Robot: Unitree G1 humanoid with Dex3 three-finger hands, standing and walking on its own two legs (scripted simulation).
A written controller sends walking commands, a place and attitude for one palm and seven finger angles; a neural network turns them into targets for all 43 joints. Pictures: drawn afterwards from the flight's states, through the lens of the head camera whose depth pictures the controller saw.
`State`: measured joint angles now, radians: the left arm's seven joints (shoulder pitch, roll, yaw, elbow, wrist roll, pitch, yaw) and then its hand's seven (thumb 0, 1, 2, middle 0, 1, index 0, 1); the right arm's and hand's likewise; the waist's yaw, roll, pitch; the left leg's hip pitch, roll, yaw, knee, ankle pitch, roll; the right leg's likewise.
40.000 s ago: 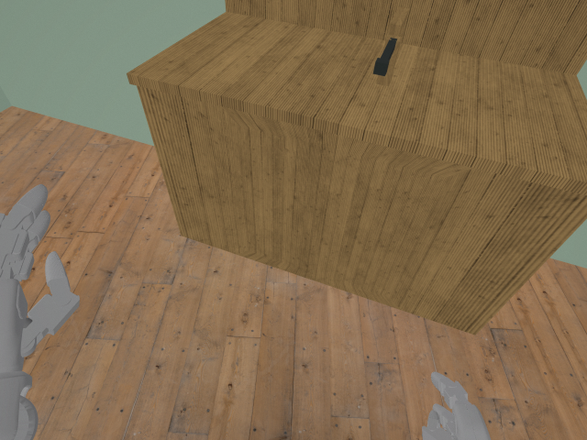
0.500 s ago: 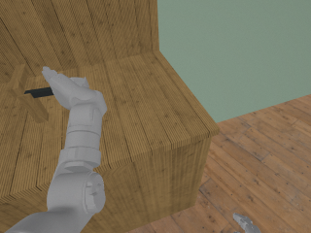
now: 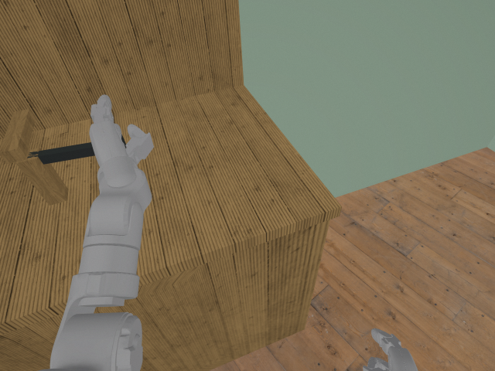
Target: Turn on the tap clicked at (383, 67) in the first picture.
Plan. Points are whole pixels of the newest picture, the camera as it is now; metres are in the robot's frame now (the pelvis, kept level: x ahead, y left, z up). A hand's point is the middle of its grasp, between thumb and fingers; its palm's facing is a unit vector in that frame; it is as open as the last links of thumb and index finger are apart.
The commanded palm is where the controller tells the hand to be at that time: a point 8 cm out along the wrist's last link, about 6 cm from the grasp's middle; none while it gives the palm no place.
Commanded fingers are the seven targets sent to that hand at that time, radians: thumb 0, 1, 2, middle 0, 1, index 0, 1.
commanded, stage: draw the hand back beside the body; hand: left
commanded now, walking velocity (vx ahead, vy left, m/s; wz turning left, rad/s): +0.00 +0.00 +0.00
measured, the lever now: (117, 144) +0.49 +0.28 +0.13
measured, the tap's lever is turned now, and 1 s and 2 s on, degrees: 82 82 82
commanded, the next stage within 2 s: step back with the hand held close in 1.30 s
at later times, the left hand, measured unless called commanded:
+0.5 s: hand (94, 211) +0.28 +0.22 +0.18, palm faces +0.27 -0.94 -0.22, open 7.6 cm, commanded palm +0.24 +0.28 +0.18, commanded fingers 0.00 0.90 0.90 -0.19 -0.25 -0.19 -0.25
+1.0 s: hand (21, 271) +0.20 +0.28 +0.17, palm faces +0.40 -0.86 -0.31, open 7.4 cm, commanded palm +0.15 +0.33 +0.17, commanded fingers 0.00 0.90 0.90 -0.20 -0.30 -0.20 -0.30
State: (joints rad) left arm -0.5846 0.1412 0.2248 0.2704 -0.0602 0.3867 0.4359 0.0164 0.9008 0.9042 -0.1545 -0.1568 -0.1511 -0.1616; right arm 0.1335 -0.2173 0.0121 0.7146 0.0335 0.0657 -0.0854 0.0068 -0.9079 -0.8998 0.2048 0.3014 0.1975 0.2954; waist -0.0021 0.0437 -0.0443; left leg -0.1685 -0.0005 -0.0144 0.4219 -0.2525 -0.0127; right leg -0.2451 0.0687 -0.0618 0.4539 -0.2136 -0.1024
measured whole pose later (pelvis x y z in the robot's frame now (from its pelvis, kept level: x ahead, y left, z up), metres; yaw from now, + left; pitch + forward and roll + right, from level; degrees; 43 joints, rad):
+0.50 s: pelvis -0.02 +0.03 +0.01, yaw +0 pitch -6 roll +0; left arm -0.02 0.30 0.13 -0.06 -0.09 -0.10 0.11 0.02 0.89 0.90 -0.18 -0.23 -0.18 -0.23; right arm 0.11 -0.20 0.03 0.65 0.02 -0.03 -0.05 0.01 -0.91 -0.90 0.20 0.30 0.20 0.30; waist 0.02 0.06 0.06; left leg -0.02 -0.02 -0.01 0.32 -0.19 0.01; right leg -0.08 0.05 -0.05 0.32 -0.14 -0.07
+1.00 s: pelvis -0.01 +0.04 +0.01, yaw +1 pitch -7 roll +0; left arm 0.36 0.32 0.24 -0.33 -0.09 -0.12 0.11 0.02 0.89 0.90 -0.21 -0.30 -0.20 -0.30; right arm 0.16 -0.22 0.01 0.65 0.00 -0.05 -0.04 0.01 -0.91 -0.90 0.20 0.30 0.20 0.30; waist 0.05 0.06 0.06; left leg 0.00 -0.03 -0.02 0.34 -0.21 0.03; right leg -0.05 0.04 -0.06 0.31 -0.14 -0.05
